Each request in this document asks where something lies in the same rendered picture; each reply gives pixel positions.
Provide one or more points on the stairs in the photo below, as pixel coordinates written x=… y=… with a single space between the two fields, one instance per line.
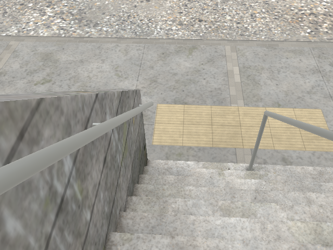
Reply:
x=190 y=205

